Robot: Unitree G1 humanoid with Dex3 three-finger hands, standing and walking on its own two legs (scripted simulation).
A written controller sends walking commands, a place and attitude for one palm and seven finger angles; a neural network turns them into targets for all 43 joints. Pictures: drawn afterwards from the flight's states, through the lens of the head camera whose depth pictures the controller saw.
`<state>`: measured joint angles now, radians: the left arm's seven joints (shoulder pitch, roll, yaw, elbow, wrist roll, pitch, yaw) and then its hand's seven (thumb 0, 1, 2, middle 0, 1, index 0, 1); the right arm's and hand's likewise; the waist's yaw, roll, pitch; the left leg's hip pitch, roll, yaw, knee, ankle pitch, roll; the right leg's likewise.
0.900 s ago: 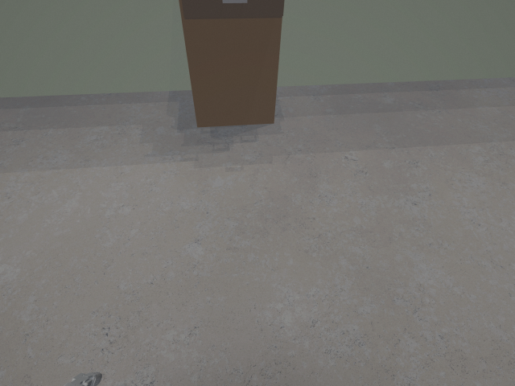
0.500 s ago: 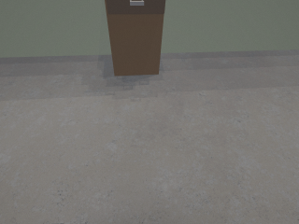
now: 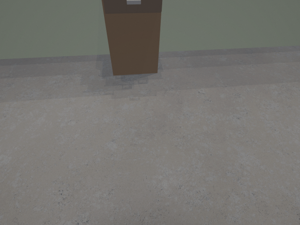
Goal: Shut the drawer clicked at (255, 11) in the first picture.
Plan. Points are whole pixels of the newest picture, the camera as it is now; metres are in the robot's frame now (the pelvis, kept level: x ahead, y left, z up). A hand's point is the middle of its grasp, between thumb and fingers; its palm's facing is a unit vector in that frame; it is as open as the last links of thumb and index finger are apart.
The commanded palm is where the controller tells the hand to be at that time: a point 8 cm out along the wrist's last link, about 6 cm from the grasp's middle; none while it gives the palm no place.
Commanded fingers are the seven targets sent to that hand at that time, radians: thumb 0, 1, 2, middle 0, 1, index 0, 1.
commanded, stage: look at it before walking up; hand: left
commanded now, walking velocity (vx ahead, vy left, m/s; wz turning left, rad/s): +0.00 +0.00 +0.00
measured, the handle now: (133, 1) +1.60 +0.21 +0.02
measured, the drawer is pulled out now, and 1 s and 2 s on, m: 0.14 0.14 0.14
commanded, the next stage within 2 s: walk to a spot facing it in 0.54 s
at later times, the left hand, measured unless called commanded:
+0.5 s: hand out of the picture +0.08 +0.24 -0.16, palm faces -0.04 -0.94 -0.33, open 7.4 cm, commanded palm none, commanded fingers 0.00 0.90 0.90 -0.20 -0.30 -0.20 -0.30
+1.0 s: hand out of the picture +0.04 +0.18 -0.20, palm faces -0.03 -0.98 -0.18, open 7.4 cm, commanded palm none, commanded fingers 0.00 0.90 0.90 -0.20 -0.30 -0.20 -0.30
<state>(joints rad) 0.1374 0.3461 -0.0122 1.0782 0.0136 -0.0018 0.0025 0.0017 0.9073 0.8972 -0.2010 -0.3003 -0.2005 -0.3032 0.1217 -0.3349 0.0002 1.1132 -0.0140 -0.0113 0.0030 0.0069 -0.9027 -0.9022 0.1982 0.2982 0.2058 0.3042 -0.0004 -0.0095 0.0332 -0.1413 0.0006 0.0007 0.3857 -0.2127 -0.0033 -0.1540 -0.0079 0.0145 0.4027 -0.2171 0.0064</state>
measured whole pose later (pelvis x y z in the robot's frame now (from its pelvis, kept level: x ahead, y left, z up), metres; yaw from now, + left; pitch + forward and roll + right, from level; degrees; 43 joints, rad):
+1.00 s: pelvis +0.07 +0.00 -0.02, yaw -3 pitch +0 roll +0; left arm 0.38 0.20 0.02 1.10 0.02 -0.01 -0.01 0.00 0.91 0.90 -0.20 -0.30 -0.20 -0.30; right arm 0.32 -0.20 -0.01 1.12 -0.02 -0.03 0.00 0.01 -0.90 -0.90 0.20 0.30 0.20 0.30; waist 0.01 -0.01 -0.01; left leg -0.18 0.04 0.05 0.64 -0.46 -0.01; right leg -0.21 0.03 0.06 0.65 -0.44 -0.02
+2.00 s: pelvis +0.49 -0.04 +0.00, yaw -12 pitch +0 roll +1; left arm 0.18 0.17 0.06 1.01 0.04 0.00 -0.02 0.00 0.92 0.90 -0.19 -0.30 -0.19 -0.30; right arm 0.39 -0.16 -0.06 1.12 -0.03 -0.07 -0.01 0.00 -0.92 -0.90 0.19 0.30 0.20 0.30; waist -0.04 -0.01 0.04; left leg -0.06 0.02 0.23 0.35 -0.29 0.03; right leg -0.49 -0.12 -0.09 0.70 -0.20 0.01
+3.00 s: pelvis +0.90 -0.15 -0.02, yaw -8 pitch -2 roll +1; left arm 0.12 0.14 0.03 0.98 0.02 -0.05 0.02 0.00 0.92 0.90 -0.20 -0.30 -0.20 -0.30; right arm 0.35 -0.13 -0.05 1.13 -0.01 0.02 0.00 0.01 -0.91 -0.90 0.20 0.30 0.20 0.30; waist -0.05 0.03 0.09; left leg -0.35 0.08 0.08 1.09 -0.52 -0.03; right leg -0.34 -0.12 -0.22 0.61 -0.23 -0.03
